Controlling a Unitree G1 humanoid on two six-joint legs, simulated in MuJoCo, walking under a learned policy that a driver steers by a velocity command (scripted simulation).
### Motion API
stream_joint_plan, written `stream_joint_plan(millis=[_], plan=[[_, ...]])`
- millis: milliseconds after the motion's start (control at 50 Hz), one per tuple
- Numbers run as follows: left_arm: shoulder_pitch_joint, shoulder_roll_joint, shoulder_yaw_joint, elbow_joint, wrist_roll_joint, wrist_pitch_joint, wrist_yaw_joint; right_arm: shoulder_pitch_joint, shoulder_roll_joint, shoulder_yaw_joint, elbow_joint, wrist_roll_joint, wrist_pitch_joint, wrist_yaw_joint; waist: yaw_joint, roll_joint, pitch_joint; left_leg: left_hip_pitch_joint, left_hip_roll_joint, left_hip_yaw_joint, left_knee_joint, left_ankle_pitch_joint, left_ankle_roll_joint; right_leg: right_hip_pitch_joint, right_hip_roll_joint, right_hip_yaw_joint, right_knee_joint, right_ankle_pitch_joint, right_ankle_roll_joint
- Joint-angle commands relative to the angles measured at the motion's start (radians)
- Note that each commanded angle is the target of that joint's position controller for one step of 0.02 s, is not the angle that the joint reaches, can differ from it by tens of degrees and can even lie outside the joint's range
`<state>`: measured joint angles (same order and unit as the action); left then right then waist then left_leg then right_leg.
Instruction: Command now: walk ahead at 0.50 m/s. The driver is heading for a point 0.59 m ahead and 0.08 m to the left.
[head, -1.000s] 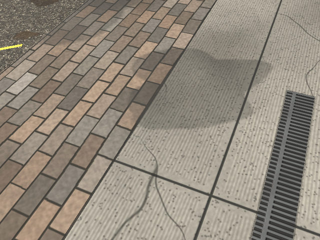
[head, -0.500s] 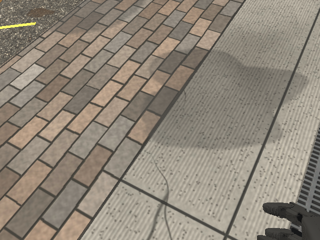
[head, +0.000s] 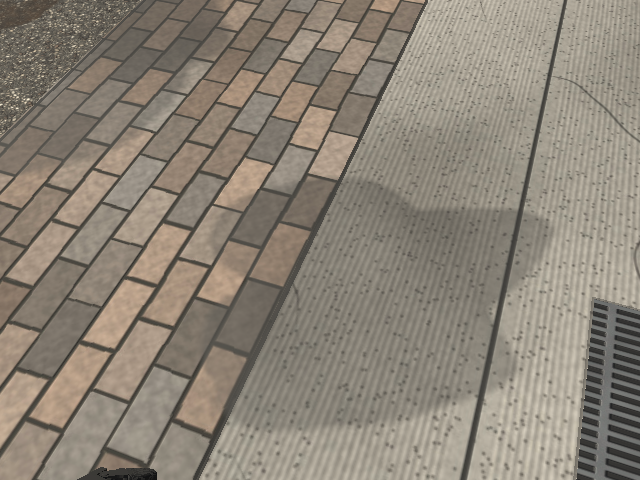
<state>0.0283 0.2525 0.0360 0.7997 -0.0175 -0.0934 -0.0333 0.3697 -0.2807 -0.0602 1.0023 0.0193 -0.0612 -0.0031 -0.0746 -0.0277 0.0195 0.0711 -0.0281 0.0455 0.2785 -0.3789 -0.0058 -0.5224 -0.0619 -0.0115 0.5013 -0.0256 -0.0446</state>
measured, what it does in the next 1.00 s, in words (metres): walks ahead: right foot, then left foot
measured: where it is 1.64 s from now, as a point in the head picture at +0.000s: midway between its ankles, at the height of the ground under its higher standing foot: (320, 447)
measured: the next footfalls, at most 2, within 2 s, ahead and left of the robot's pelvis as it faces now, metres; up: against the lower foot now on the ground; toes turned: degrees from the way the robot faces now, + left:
right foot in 0.02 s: +0.19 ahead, -0.12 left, +0.00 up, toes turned -2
left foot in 0.56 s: +0.50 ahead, +0.12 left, +0.00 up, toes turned +3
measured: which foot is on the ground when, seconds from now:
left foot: down 0.00-0.04, up 0.06-0.54, down 0.56-1.00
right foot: up 0.00-0.00, down 0.02-0.58, up 0.60-0.98, down 1.00-1.00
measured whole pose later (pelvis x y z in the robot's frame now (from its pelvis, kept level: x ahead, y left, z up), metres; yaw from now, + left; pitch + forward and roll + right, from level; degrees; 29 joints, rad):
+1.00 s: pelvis +0.51 +0.02 +0.01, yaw +1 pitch +1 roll +3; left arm 0.10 0.25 0.05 0.88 0.01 -0.04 0.01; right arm 0.21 -0.24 -0.04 1.01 0.00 -0.05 0.00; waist -0.04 -0.05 0.02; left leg -0.12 -0.07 0.06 0.36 -0.26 0.04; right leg -0.43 -0.06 0.02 0.51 -0.02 -0.01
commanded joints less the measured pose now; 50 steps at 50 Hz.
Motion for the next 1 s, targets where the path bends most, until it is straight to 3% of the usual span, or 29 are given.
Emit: stream_joint_plan(millis=[20,40,60,80,100,120,140,180,240,280,360,460,520,540,560,580,600,620,640,660,680,700,740,820,920,960,980,1000], plan=[[0.338,0.233,0.083,0.034,0.009,-0.010,0.009,-0.030,-0.122,-0.012,-0.068,-0.016,0.007,-0.007,0.211,0.029,-0.227,-0.185,0.181,-0.032,0.460,0.618,0.108,0.508,-0.059,0.070,0.023,-0.022,-0.095],[0.429,0.333,0.107,0.058,0.023,-0.003,0.010,0.091,-0.003,0.023,-0.083,-0.019,-0.013,0.001,0.163,-0.221,-0.355,-0.602,-0.001,0.007,0.849,0.170,0.033,0.875,-0.296,0.540,-0.060,-0.213,-0.252],[0.438,0.248,0.081,0.053,0.014,-0.003,0.005,0.068,-0.054,0.015,-0.067,-0.005,-0.038,0.007,0.186,-0.222,-0.403,-0.737,-0.018,-0.144,0.991,-0.196,0.040,0.914,-0.334,0.760,-0.196,-0.315,-0.272],[0.357,0.195,0.062,0.042,0.010,-0.006,0.006,-0.019,-0.132,-0.006,-0.091,0.025,-0.053,0.013,0.176,-0.155,-0.252,-0.829,0.041,-0.157,1.050,-0.147,0.059,0.805,-0.305,0.619,-0.204,-0.327,-0.222],[0.277,0.168,0.053,0.021,0.013,-0.007,0.008,-0.082,-0.134,-0.005,-0.105,0.027,-0.059,0.010,0.152,-0.084,-0.158,-0.820,0.097,-0.128,1.017,-0.052,0.068,0.662,-0.266,0.480,-0.219,-0.242,-0.194],[0.218,0.145,0.047,0.014,0.021,-0.009,0.006,-0.113,-0.124,-0.008,-0.108,0.013,-0.057,0.004,0.124,-0.039,-0.092,-0.783,0.135,-0.114,0.949,0.021,0.065,0.530,-0.229,0.385,-0.250,-0.149,-0.181],[0.185,0.115,0.038,0.011,0.029,-0.013,0.003,-0.107,-0.117,-0.014,-0.103,0.004,-0.044,0.000,0.091,-0.047,-0.065,-0.720,0.165,-0.120,0.894,0.070,0.064,0.444,-0.191,0.310,-0.282,-0.082,-0.164],[0.184,0.115,0.039,0.021,0.027,-0.022,0.000,-0.077,-0.073,-0.010,-0.092,-0.001,-0.019,-0.001,0.063,-0.057,-0.057,-0.658,0.177,-0.113,0.842,0.114,0.050,0.375,-0.170,0.246,-0.332,-0.012,-0.175],[0.226,0.147,0.049,0.047,0.022,-0.025,0.013,-0.149,-0.065,-0.010,-0.120,-0.012,-0.006,-0.004,0.065,-0.028,-0.015,-0.735,0.184,-0.106,0.713,0.224,0.021,0.377,-0.164,0.177,-0.374,0.070,-0.189],[0.256,0.150,0.049,0.062,0.019,-0.017,0.024,-0.213,-0.059,-0.010,-0.141,-0.017,-0.010,-0.001,0.080,-0.024,0.001,-0.768,0.180,-0.100,0.594,0.331,0.007,0.400,-0.150,0.135,-0.385,0.085,-0.177],[0.313,0.161,0.051,0.090,0.010,-0.009,0.036,-0.349,-0.034,0.002,-0.178,-0.011,-0.021,0.012,0.124,-0.029,0.037,-0.720,0.139,-0.055,0.366,0.492,0.005,0.410,-0.120,0.064,-0.403,0.041,-0.149],[0.385,0.171,0.058,0.138,0.002,0.015,0.043,-0.462,-0.044,0.008,-0.228,-0.002,-0.035,0.038,0.147,-0.029,0.072,-0.756,0.114,-0.056,0.247,0.427,0.038,0.574,-0.187,0.072,-0.339,0.095,-0.145],[0.355,0.191,0.067,0.138,-0.001,0.030,0.049,-0.402,-0.084,-0.007,-0.224,0.000,-0.043,0.049,0.093,-0.058,0.023,-0.638,0.075,-0.029,0.218,0.318,0.077,0.636,-0.207,0.070,-0.236,0.324,-0.118],[0.333,0.194,0.067,0.134,-0.001,0.036,0.050,-0.310,-0.109,-0.022,-0.198,-0.002,-0.043,0.047,0.037,-0.067,-0.035,-0.498,0.040,0.004,0.201,0.313,0.098,0.626,-0.184,0.045,-0.128,0.489,-0.101],[0.329,0.171,0.057,0.127,0.004,0.041,0.052,-0.145,-0.156,-0.048,-0.145,-0.005,-0.042,0.039,-0.034,-0.047,-0.138,-0.259,0.033,0.006,0.207,0.340,0.128,0.548,-0.128,0.007,0.064,0.519,-0.072],[0.350,0.134,0.038,0.102,0.026,0.039,0.054,0.034,-0.231,-0.068,-0.110,-0.017,-0.037,0.028,-0.080,0.079,-0.288,0.053,0.230,-0.226,0.238,0.347,0.195,0.324,-0.061,-0.036,0.388,0.200,-0.036],[0.475,0.002,0.004,0.103,0.019,0.015,0.039,0.066,-0.270,-0.074,-0.089,-0.014,-0.032,0.034,0.002,0.338,-0.393,0.343,0.422,-0.708,0.105,0.124,0.353,-0.068,0.131,0.022,0.700,-0.520,0.021],[0.391,0.116,0.027,0.106,-0.007,-0.009,0.035,0.040,-0.175,-0.046,-0.099,-0.002,-0.035,0.034,-0.042,0.224,-0.336,0.307,0.392,-0.733,0.032,0.001,0.314,-0.183,0.083,0.145,0.806,-0.566,0.003],[0.298,0.158,0.040,0.076,-0.029,-0.024,0.032,-0.054,-0.141,-0.035,-0.119,-0.007,-0.037,0.030,-0.027,0.185,-0.188,0.165,0.371,-0.576,0.018,0.149,0.276,-0.234,0.040,0.120,0.812,-0.484,-0.007],[0.262,0.155,0.040,0.072,-0.022,-0.026,0.040,-0.139,-0.122,-0.027,-0.138,-0.017,-0.039,0.029,0.013,0.092,-0.119,0.011,0.341,-0.449,0.012,0.387,0.257,-0.179,-0.011,0.089,0.772,-0.399,0.002],[0.247,0.150,0.049,0.075,-0.003,-0.020,0.048,-0.187,-0.093,-0.019,-0.144,-0.027,-0.041,0.032,0.043,0.064,-0.073,-0.111,0.309,-0.347,0.006,0.599,0.250,-0.122,-0.035,0.078,0.722,-0.368,0.017],[0.277,0.135,0.051,0.080,0.004,-0.006,0.050,-0.201,-0.074,-0.013,-0.137,-0.038,-0.044,0.034,0.079,0.083,-0.078,-0.184,0.286,-0.277,-0.002,0.734,0.241,-0.041,-0.055,0.083,0.692,-0.353,0.024],[0.314,0.083,0.044,0.090,0.006,0.021,0.055,-0.206,-0.069,-0.008,-0.117,-0.039,-0.048,0.033,0.111,0.096,-0.078,-0.263,0.262,-0.188,-0.027,0.875,0.250,0.029,-0.054,0.068,0.612,-0.333,0.045],[0.229,0.053,0.030,0.061,0.020,0.039,0.058,-0.225,-0.110,-0.014,-0.094,-0.034,-0.035,0.006,0.113,0.101,-0.085,-0.299,0.208,-0.059,-0.037,0.952,0.230,0.080,-0.043,0.035,0.319,-0.134,0.070],[0.113,0.079,0.032,0.042,0.015,0.047,0.051,-0.168,-0.121,-0.010,-0.045,-0.027,-0.007,-0.001,0.061,0.105,-0.089,-0.217,0.218,-0.065,-0.013,0.818,0.207,0.132,-0.008,0.029,0.115,-0.013,0.060],[0.100,0.091,0.036,0.038,0.021,0.045,0.048,-0.177,-0.118,-0.008,-0.034,-0.019,0.005,-0.004,0.070,0.104,-0.076,-0.200,0.228,-0.087,0.038,0.745,0.193,0.158,0.002,0.028,0.051,-0.040,0.040],[0.122,0.092,0.039,0.048,0.027,0.043,0.046,-0.193,-0.110,-0.005,-0.032,-0.010,0.010,-0.006,0.094,0.094,-0.076,-0.209,0.213,-0.087,0.082,0.682,0.170,0.214,0.012,0.017,-0.026,0.012,0.024],[0.145,0.119,0.048,0.060,0.034,0.041,0.048,-0.159,-0.090,0.001,-0.022,-0.011,0.012,-0.007,0.100,0.060,-0.083,-0.220,0.171,-0.085,0.131,0.592,0.127,0.295,-0.001,0.038,-0.105,0.179,0.004]])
